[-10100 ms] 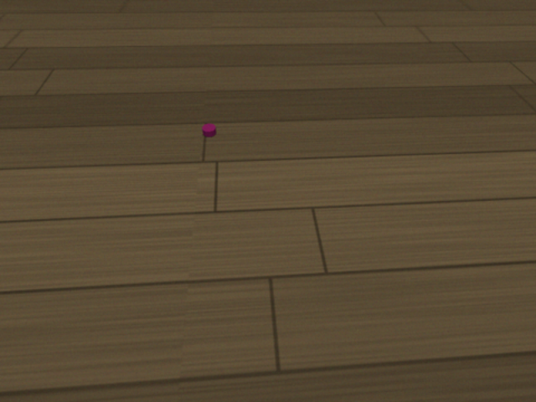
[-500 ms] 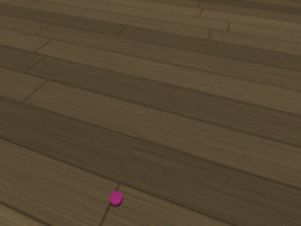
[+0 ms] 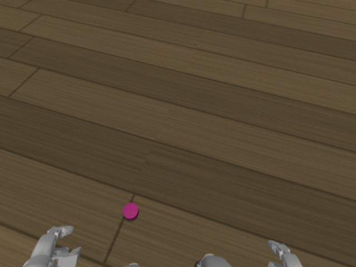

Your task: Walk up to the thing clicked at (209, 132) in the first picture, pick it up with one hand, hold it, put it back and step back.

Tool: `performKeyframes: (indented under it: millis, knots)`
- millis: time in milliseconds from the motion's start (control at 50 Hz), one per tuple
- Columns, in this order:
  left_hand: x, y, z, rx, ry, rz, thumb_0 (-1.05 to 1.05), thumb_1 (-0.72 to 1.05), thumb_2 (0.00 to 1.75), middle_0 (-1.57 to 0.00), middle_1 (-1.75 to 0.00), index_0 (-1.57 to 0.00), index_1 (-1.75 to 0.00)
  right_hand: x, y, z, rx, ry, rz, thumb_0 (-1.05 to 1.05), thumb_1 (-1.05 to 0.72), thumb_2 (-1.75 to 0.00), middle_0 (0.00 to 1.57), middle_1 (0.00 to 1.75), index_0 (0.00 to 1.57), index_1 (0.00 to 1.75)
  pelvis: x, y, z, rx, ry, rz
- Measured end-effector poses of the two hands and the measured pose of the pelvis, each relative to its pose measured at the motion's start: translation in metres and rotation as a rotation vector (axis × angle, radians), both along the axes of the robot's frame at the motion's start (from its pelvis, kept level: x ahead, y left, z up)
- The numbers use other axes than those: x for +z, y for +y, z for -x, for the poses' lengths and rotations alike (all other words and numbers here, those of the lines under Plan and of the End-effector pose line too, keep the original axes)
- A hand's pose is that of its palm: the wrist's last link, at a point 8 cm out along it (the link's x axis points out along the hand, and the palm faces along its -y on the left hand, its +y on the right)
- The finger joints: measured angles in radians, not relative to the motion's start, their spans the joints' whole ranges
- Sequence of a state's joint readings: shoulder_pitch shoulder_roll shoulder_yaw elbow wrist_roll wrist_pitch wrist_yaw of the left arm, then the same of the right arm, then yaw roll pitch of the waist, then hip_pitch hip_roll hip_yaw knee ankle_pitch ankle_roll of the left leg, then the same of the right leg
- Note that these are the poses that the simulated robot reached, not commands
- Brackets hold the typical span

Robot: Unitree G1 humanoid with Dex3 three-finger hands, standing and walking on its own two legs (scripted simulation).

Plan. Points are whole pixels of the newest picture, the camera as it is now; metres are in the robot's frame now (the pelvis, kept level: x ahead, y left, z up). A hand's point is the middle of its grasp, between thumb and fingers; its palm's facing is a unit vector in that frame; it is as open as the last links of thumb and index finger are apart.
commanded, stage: rise first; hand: left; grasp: from above
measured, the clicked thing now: (130, 211) +0.42 +0.20 -0.74
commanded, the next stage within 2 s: none
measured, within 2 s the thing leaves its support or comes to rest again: neither
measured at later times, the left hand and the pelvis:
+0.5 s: hand out of the picture +0.14 +0.26 -0.23, palm faces -0.19 -0.87 -0.46, open 14.0 cm; pelvis +0.00 +0.02 -0.08, yaw +0 degrees
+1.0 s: hand (97, 242) +0.24 +0.27 -0.43, palm faces -0.45 -0.43 -0.78, open 14.0 cm; pelvis -0.06 +0.01 -0.28, yaw +1 degrees
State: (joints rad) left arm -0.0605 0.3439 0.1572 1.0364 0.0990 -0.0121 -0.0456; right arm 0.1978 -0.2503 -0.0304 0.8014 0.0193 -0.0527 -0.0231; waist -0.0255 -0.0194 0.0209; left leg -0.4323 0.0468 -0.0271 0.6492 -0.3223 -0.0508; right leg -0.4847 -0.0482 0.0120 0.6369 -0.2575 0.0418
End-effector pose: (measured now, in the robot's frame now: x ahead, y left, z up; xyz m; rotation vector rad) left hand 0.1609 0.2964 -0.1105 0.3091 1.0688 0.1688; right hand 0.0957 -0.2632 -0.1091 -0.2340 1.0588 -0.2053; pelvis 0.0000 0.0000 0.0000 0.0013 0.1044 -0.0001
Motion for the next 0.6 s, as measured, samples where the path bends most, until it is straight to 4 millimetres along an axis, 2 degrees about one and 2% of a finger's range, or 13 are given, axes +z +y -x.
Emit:
performKeyframes:
  millis: [60,120,260,340,440,600]
  knots:
    - [-0.002,0.001,-0.004,-0.026,0.008,-0.023,0.00,0.22,0.89,-0.19,-0.81,-0.20,-0.81,-0.004,0.007,-0.001,-0.010,-0.021,-0.014,0.01,-0.92,-0.90,0.20,0.30,0.20,0.30,-0.005,0.004,-0.002,-0.002,0.017,0.003]
    - [-0.008,0.001,0.000,-0.043,0.052,-0.042,0.00,0.00,0.90,-0.18,-0.89,-0.19,-0.88,-0.008,0.012,-0.007,-0.006,-0.049,-0.024,0.01,-0.90,-0.89,0.20,0.30,0.20,0.30,-0.011,0.008,-0.004,-0.002,0.038,0.007]
    - [-0.041,0.003,0.014,-0.073,0.093,-0.070,0.00,-0.37,0.94,-0.15,-0.99,-0.15,-1.00,-0.022,0.019,-0.035,0.047,-0.136,-0.007,0.01,-0.90,-0.89,0.20,0.30,0.20,0.30,-0.038,0.014,-0.004,0.001,0.124,0.015]
    - [-0.058,0.005,0.016,-0.113,0.055,-0.102,-0.01,-0.46,0.96,-0.14,-1.02,-0.13,-1.03,-0.036,0.022,-0.053,0.078,-0.169,0.011,0.01,-0.90,-0.89,0.20,0.30,0.20,0.30,-0.057,0.016,-0.003,0.004,0.167,0.020]
    - [-0.069,0.004,0.019,-0.154,0.046,-0.134,-0.01,-0.51,0.98,-0.13,-1.03,-0.12,-1.05,-0.049,0.032,-0.071,0.101,-0.204,0.007,0.01,-0.89,-0.89,0.20,0.30,0.20,0.30,-0.074,0.019,-0.004,0.008,0.206,0.028]
    - [-0.091,0.005,0.019,-0.226,0.061,-0.197,-0.01,-0.54,0.99,-0.12,-1.03,-0.10,-1.06,-0.075,0.043,-0.091,0.148,-0.263,-0.015,0.01,-0.90,-0.89,0.20,0.30,0.20,0.30,-0.103,0.019,-0.001,0.018,0.278,0.037]
